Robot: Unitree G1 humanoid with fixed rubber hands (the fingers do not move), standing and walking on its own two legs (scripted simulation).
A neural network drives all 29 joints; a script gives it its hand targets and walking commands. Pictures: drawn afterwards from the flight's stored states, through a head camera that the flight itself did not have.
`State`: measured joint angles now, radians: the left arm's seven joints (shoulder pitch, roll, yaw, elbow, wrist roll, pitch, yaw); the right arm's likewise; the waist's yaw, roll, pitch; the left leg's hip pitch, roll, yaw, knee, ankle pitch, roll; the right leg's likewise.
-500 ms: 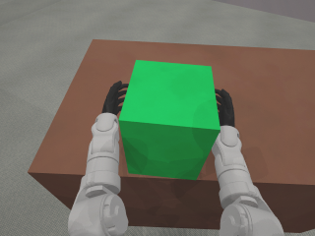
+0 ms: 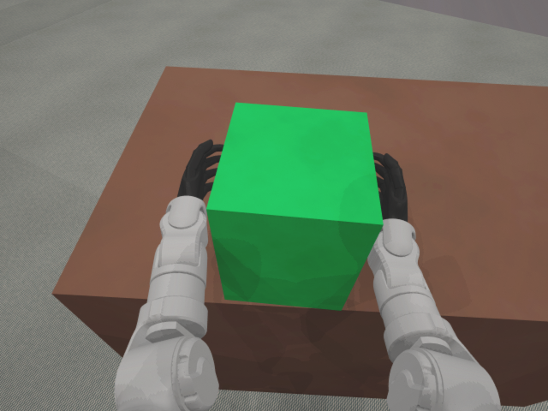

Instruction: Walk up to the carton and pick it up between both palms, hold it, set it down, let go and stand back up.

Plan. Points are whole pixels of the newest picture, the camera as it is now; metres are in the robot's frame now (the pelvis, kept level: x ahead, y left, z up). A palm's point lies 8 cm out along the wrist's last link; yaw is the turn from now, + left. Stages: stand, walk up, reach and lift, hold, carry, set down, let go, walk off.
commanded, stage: reach and lift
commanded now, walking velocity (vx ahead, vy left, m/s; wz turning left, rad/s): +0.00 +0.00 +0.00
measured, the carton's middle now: (291, 212) +0.41 -0.01 +0.05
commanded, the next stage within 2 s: none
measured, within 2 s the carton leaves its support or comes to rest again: leaves its support in 0.38 s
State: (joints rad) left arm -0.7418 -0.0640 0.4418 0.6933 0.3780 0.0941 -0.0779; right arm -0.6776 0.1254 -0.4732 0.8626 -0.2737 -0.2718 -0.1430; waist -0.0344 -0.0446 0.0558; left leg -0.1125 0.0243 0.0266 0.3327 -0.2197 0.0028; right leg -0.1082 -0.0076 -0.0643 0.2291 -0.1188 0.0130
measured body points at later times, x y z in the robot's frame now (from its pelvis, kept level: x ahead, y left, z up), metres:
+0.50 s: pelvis -0.03 -0.01 +0.00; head -0.03 +0.02 +0.45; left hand +0.40 +0.12 +0.11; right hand +0.37 -0.17 +0.11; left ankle -0.03 +0.11 -0.75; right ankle +0.00 -0.13 -0.75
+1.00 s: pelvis -0.03 +0.00 +0.00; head -0.06 +0.04 +0.45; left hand +0.39 +0.14 +0.17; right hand +0.37 -0.16 +0.16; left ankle -0.03 +0.11 -0.75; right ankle +0.00 -0.13 -0.75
